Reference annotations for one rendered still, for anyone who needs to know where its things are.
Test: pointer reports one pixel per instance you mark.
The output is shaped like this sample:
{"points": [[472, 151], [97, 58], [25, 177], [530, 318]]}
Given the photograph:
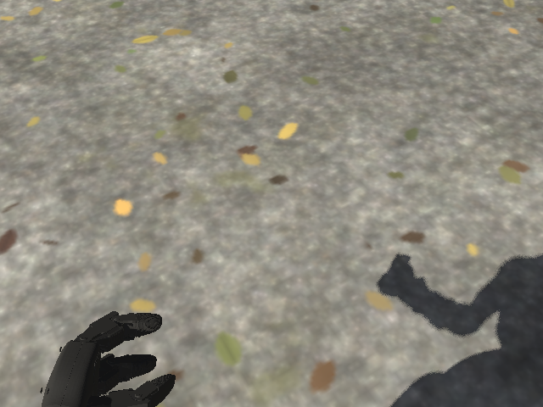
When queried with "left robot hand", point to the left robot hand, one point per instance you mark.
{"points": [[80, 375]]}

